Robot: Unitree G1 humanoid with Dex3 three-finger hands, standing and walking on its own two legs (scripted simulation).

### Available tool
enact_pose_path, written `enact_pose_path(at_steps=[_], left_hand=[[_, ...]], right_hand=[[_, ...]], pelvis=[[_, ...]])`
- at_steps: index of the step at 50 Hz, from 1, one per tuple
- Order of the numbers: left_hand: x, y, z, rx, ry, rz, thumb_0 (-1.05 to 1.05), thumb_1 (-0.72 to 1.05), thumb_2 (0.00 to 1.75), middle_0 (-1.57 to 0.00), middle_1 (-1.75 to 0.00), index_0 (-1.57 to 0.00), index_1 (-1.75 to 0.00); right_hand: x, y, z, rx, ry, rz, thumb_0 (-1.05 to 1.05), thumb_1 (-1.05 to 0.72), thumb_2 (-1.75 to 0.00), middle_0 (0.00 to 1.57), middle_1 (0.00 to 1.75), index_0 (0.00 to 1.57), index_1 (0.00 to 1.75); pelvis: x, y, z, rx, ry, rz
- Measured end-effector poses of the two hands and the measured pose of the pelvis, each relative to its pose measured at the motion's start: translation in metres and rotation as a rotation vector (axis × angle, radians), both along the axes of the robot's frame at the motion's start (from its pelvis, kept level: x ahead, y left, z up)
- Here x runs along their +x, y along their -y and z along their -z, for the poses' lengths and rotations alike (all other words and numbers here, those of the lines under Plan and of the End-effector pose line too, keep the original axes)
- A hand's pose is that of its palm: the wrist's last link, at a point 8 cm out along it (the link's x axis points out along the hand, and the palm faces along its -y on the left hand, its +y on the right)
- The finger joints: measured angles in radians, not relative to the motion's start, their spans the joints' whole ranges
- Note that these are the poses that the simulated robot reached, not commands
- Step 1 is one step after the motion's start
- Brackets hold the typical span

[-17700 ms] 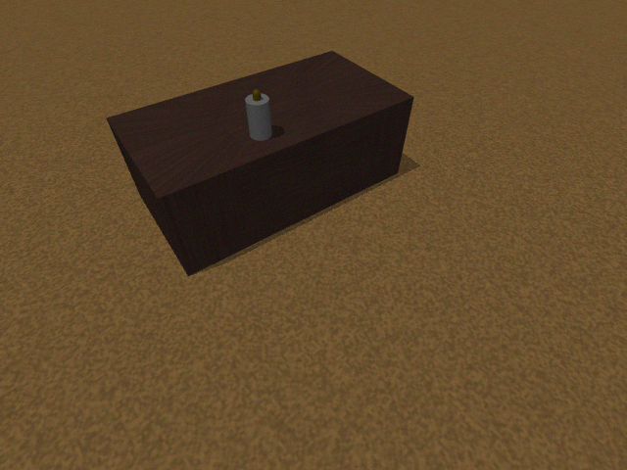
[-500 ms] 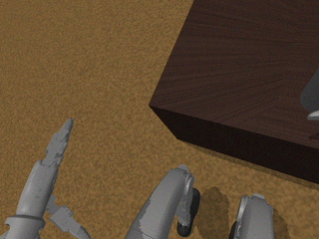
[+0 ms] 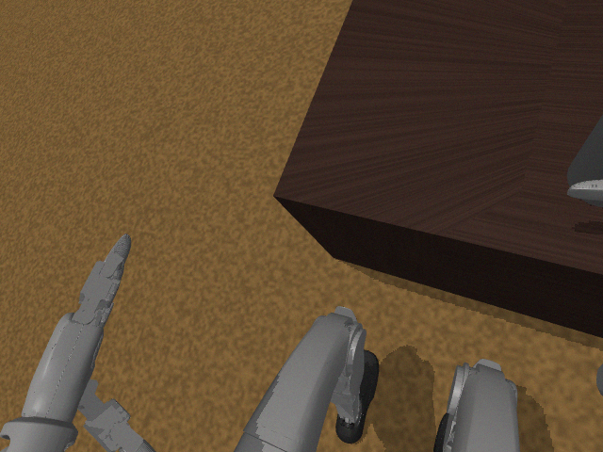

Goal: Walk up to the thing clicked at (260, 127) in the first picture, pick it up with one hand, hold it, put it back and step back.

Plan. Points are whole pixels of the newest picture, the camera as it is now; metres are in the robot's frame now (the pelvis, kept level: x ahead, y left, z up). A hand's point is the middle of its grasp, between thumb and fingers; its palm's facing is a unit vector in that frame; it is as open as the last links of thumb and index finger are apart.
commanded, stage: close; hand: right
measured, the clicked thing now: out of the picture +0.54 -0.21 -0.04
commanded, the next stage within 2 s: settle in 0.36 s
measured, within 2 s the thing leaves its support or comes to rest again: leaves its support in 0.88 s
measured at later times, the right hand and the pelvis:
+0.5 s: hand out of the picture +0.53 -0.22 -0.05, palm faces +0.23 +0.97 -0.01, open 11.6 cm; pelvis +0.00 +0.00 +0.00, yaw +0 degrees
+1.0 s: hand out of the picture +0.50 -0.20 -0.03, palm faces +0.22 +0.97 -0.04, open 11.4 cm; pelvis +0.01 +0.01 +0.04, yaw +0 degrees
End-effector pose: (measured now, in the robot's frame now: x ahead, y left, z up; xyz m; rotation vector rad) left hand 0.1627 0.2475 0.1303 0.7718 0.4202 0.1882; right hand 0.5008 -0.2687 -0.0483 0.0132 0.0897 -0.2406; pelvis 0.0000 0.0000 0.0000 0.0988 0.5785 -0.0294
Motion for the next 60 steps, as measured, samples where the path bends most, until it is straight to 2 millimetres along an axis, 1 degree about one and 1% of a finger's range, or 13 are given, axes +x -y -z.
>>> enact_pose_path(at_steps=[6,10,11,17,22,26,28,31,37,42,52,58,60], left_hand=[[0.005,0.0,-0.004,0.0,0.013,0.006,-0.01,-0.57,0.09,-0.06,-0.05,-0.05,-0.06],[0.009,0.0,-0.01,0.025,0.028,0.022,-0.01,-0.57,0.09,-0.06,-0.05,-0.05,-0.06],[0.01,0.0,-0.012,0.028,0.032,0.025,-0.01,-0.57,0.09,-0.06,-0.05,-0.05,-0.06],[0.009,0.001,-0.018,0.038,0.04,0.033,-0.01,-0.56,0.08,-0.06,-0.05,-0.05,-0.06],[0.003,-0.002,-0.007,0.007,0.007,0.0,-0.01,-0.56,0.08,-0.06,-0.05,-0.05,-0.06],[0.003,-0.004,0.002,-0.015,-0.009,-0.011,-0.01,-0.56,0.08,-0.06,-0.05,-0.05,-0.06],[0.005,-0.004,0.003,-0.022,-0.008,-0.008,-0.01,-0.56,0.08,-0.06,-0.05,-0.05,-0.06],[0.009,-0.002,-0.003,-0.022,0.009,0.008,-0.01,-0.57,0.08,-0.07,-0.05,-0.05,-0.06],[0.012,-0.007,-0.014,-0.017,0.013,-0.002,-0.01,-0.57,0.09,-0.07,-0.05,-0.06,-0.07],[0.012,-0.011,-0.009,-0.044,-0.01,-0.034,-0.01,-0.57,0.09,-0.07,-0.05,-0.05,-0.07],[0.018,-0.006,0.002,-0.133,-0.028,-0.04,-0.01,-0.57,0.09,-0.07,-0.05,-0.05,-0.06],[0.018,-0.01,0.002,-0.14,-0.045,-0.056,-0.01,-0.57,0.09,-0.07,-0.05,-0.05,-0.06],[0.02,-0.011,-0.001,-0.137,-0.044,-0.057,-0.01,-0.57,0.09,-0.07,-0.05,-0.05,-0.06]], right_hand=[[-0.004,-0.002,-0.001,0.007,-0.013,0.011,-0.02,0.38,-0.22,0.63,0.41,0.63,0.42],[-0.004,0.0,-0.001,-0.006,0.004,0.014,-0.01,0.38,-0.33,0.71,0.55,0.78,0.55],[-0.003,0.0,-0.001,-0.008,0.006,0.013,-0.01,0.4,-0.36,0.72,0.58,0.79,0.58],[-0.001,0.0,-0.001,-0.013,0.004,0.002,-0.01,0.46,-0.55,0.7,0.68,0.77,0.68],[-0.001,-0.001,-0.001,-0.015,0.004,-0.005,-0.01,0.46,-0.7,0.67,0.73,0.73,0.74],[-0.002,-0.002,-0.001,-0.018,0.007,-0.004,0.0,0.47,-0.81,0.65,0.78,0.71,0.79],[-0.003,-0.002,-0.001,-0.017,0.004,-0.002,0.0,0.47,-0.88,0.63,0.81,0.69,0.82],[-0.004,-0.004,-0.002,-0.01,-0.011,0.004,0.0,0.46,-0.98,0.6,0.85,0.66,0.87],[-0.011,-0.009,-0.006,-0.009,-0.061,-0.002,0.0,0.48,-0.99,0.59,0.89,0.65,0.9],[-0.018,-0.014,-0.009,-0.012,-0.096,-0.008,0.0,0.5,-1.01,0.59,0.9,0.65,0.91],[-0.031,-0.019,-0.025,-0.017,-0.11,-0.008,0.0,0.5,-1.01,0.59,0.9,0.65,0.92],[-0.031,-0.017,-0.04,-0.016,-0.09,0.01,0.0,0.5,-1.01,0.59,0.9,0.65,0.92],[-0.03,-0.015,-0.044,-0.019,-0.082,0.013,0.0,0.5,-1.01,0.59,0.9,0.65,0.92]], pelvis=[[0.001,-0.001,-0.004,0.0,0.007,0.004],[0.001,-0.001,-0.004,-0.001,0.01,0.004],[0.001,-0.002,-0.003,-0.001,0.01,0.004],[0.001,-0.002,-0.004,-0.001,0.009,0.003],[0.002,-0.002,-0.005,0.0,0.004,0.003],[0.004,-0.002,-0.004,-0.003,0.001,-0.001],[0.005,-0.003,-0.004,-0.007,0.003,-0.002],[0.006,-0.004,-0.006,-0.01,0.008,-0.001],[0.01,-0.006,-0.018,-0.009,0.02,0.002],[0.012,-0.007,-0.027,-0.009,0.035,0.002],[0.015,-0.006,-0.041,-0.014,0.06,0.001],[0.016,-0.005,-0.048,-0.016,0.073,0.005],[0.017,-0.005,-0.05,-0.018,0.078,0.005]])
